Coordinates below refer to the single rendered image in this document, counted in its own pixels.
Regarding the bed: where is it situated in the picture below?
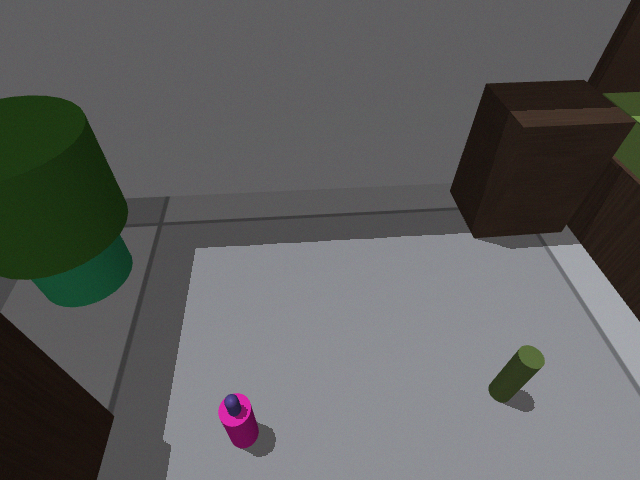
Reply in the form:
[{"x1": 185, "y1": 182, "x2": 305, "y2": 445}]
[{"x1": 567, "y1": 0, "x2": 640, "y2": 321}]

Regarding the potted plant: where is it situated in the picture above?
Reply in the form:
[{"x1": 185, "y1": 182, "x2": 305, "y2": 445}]
[{"x1": 0, "y1": 95, "x2": 133, "y2": 307}]

